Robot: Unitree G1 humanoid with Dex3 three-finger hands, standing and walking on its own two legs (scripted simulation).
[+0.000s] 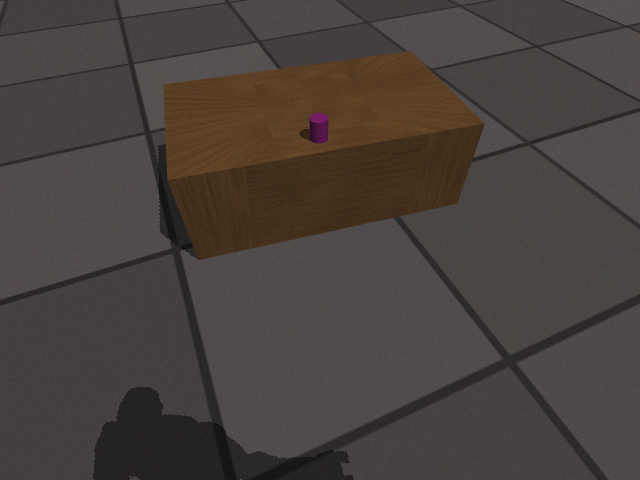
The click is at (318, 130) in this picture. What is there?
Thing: squat round
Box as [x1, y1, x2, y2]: [310, 113, 327, 143]
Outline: 315,113 310,116 310,139 314,142 320,143 324,142 327,139 327,116 322,113
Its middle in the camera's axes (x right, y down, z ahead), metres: -0.02 -0.39 +1.42
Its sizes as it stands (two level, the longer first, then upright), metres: 0.066 0.066 0.084
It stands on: a support 0.42 m high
